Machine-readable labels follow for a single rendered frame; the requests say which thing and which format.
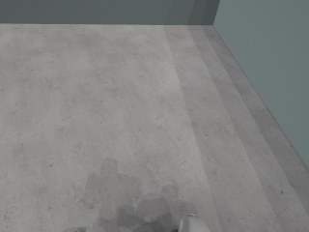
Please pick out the right robot shin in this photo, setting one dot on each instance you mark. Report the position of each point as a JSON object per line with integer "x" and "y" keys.
{"x": 191, "y": 215}

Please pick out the robot right thigh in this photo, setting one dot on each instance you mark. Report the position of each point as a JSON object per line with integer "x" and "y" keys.
{"x": 192, "y": 224}

